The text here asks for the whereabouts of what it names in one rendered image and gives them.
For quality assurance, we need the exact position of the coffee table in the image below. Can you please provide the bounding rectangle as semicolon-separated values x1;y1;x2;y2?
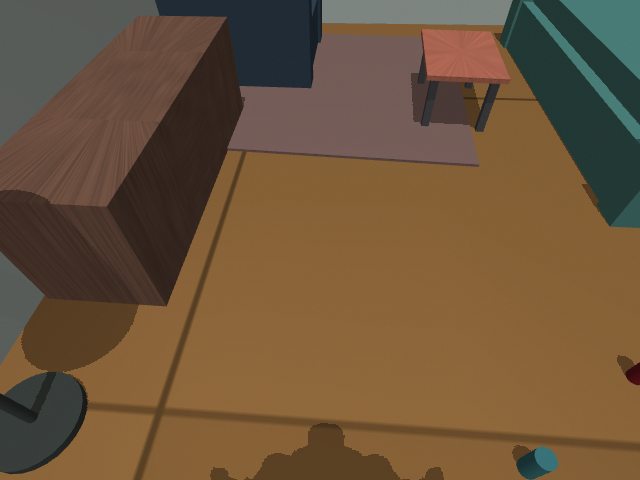
418;29;511;132

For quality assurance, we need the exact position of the sofa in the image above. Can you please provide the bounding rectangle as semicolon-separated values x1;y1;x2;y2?
500;0;640;228

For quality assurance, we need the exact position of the floor lamp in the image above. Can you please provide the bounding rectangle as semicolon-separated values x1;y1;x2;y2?
0;372;87;474

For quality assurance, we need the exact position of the armchair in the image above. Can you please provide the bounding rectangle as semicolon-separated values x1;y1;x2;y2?
155;0;322;88

